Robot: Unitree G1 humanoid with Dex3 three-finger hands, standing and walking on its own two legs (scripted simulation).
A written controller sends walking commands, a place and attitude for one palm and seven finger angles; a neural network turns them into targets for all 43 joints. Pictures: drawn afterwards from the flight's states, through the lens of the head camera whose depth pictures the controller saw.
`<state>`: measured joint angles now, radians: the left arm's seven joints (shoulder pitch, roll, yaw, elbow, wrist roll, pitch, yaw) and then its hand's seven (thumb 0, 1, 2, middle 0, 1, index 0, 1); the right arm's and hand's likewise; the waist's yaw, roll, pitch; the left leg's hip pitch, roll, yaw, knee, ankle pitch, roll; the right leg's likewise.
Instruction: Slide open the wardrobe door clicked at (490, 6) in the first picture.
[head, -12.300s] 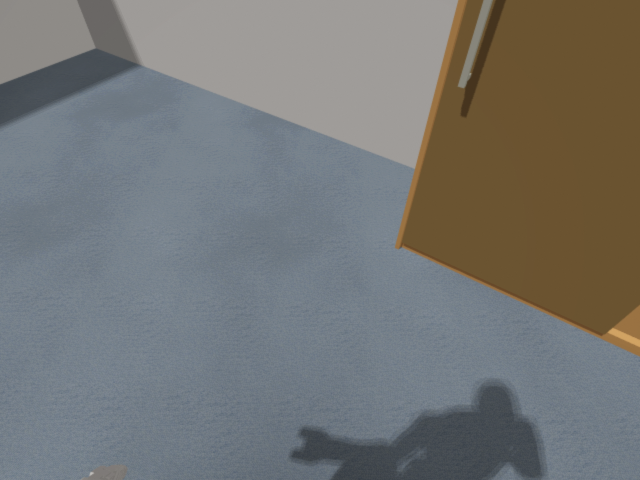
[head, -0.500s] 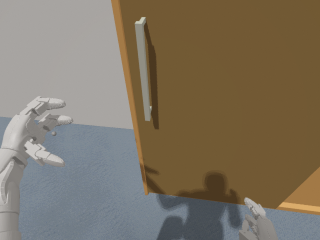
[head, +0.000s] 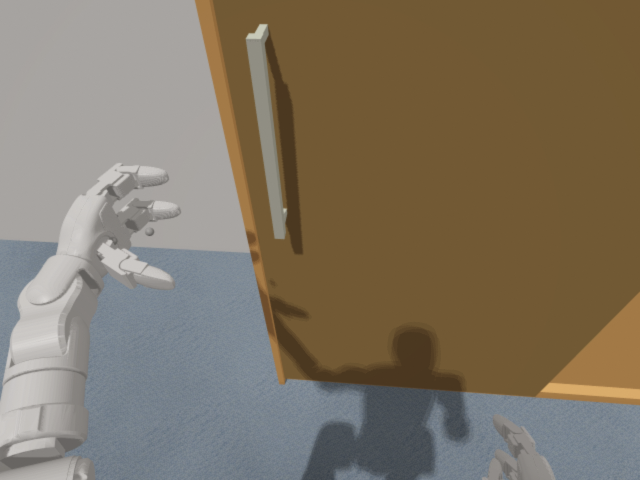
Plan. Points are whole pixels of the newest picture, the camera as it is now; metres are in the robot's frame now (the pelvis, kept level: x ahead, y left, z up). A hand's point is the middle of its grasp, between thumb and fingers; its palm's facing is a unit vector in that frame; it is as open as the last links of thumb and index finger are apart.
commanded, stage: move the hooked fingers beside the handle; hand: left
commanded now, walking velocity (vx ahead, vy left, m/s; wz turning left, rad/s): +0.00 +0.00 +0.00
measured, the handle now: (272, 148) +0.53 +0.11 +0.16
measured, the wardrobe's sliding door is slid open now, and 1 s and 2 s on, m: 0.00 0.00 0.00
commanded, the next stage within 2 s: feel for the door with the fingertips in 1.76 s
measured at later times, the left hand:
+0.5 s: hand (188, 198) +0.41 +0.20 +0.15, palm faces -0.01 -1.00 +0.00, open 14.0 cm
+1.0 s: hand (231, 168) +0.48 +0.16 +0.15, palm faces -0.03 -1.00 +0.01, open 13.8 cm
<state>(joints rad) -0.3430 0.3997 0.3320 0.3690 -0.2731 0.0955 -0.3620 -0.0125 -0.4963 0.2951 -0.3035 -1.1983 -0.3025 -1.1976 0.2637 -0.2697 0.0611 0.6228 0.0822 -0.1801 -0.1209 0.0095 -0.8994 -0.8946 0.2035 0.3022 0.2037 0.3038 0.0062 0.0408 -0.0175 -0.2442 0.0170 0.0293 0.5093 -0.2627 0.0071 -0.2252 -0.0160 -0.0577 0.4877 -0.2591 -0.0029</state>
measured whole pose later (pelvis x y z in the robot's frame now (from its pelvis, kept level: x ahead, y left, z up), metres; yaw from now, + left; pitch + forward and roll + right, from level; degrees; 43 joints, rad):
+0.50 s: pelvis +0.01 +0.00 +0.00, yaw -1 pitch +2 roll +0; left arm -0.58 0.40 0.30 0.65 -0.22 0.03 -0.29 -0.01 -0.50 0.30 -0.30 -1.20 -0.30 -1.20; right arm 0.30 -0.27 0.04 0.65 0.07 -0.10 -0.10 0.01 -0.90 -0.89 0.20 0.30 0.20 0.30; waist -0.03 0.03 -0.03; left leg -0.29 0.02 0.04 0.53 -0.27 0.01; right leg -0.28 -0.01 -0.05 0.50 -0.27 0.00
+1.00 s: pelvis +0.00 +0.00 -0.01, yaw -1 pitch +7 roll -1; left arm -0.93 0.43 0.32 1.11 -0.13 -0.16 -0.23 -0.01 -0.50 0.30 -0.31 -1.20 -0.32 -1.21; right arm 0.38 -0.28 0.03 0.69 0.04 -0.08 -0.07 0.00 -0.90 -0.89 0.20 0.30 0.20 0.30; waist -0.10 0.02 -0.03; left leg -0.44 0.03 0.04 0.60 -0.29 0.01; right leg -0.43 -0.01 -0.04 0.57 -0.28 0.00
